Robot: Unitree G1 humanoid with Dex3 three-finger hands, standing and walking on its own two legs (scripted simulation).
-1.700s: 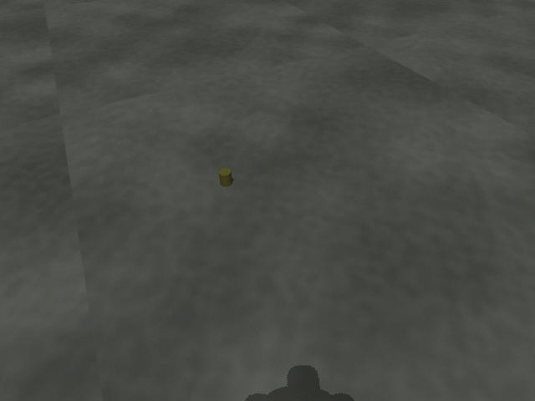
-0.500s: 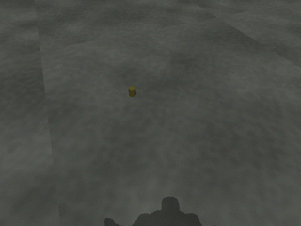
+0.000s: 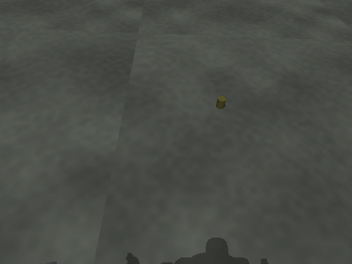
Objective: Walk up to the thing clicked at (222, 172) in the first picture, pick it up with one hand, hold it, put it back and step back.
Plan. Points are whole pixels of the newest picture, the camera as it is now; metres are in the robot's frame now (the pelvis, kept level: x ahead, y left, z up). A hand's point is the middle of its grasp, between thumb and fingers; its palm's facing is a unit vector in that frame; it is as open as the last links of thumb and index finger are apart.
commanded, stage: walk up
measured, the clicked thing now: (221, 102) +1.42 -0.35 -0.71
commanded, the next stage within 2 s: stand in 1.48 s
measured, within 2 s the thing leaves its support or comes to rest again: neither
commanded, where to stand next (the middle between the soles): +0.06 +0.01 m, yaw +21 degrees
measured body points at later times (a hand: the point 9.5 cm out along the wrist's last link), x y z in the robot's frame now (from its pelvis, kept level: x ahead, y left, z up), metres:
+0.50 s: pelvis -0.01 -0.03 +0.01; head +0.03 -0.05 +0.46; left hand -0.03 +0.30 -0.08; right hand +0.18 -0.31 -0.11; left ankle -0.03 +0.11 -0.65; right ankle +0.04 -0.15 -0.72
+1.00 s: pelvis -0.01 +0.00 +0.00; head +0.01 +0.02 +0.45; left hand -0.06 +0.31 -0.13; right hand +0.20 -0.26 -0.10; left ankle -0.01 +0.12 -0.72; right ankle +0.06 -0.13 -0.72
